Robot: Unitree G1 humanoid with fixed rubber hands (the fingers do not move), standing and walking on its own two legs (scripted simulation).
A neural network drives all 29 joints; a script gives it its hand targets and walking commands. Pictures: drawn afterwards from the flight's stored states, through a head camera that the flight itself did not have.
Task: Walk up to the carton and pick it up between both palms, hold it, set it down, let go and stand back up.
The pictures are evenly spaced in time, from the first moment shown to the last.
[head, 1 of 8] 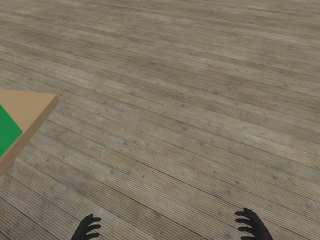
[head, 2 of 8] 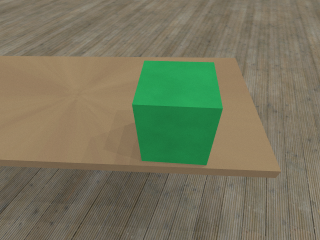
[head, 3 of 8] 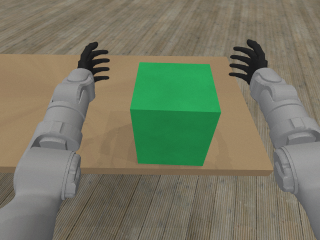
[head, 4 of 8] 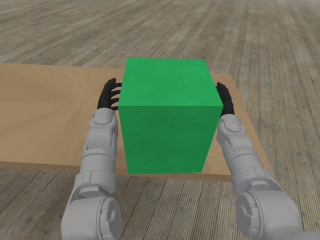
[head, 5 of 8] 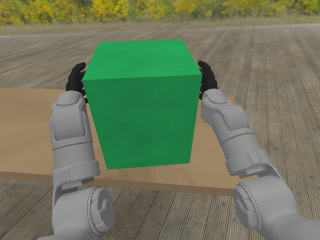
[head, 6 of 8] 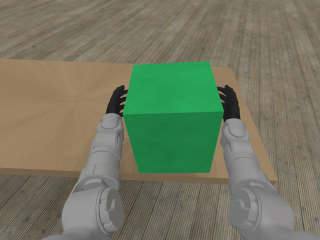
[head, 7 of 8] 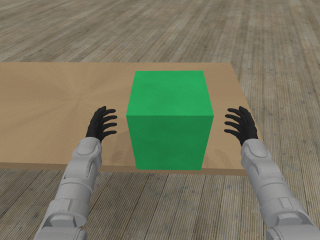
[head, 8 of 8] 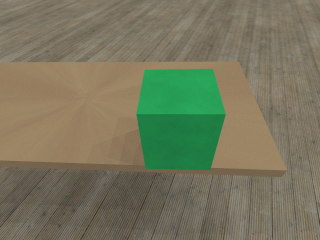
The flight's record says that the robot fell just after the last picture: no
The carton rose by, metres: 0.24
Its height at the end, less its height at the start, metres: +0.00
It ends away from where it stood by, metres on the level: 0.03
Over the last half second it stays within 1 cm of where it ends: yes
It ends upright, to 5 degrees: yes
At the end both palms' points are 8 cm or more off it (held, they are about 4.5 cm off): yes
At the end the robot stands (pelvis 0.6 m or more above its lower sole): yes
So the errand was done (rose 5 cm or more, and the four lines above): yes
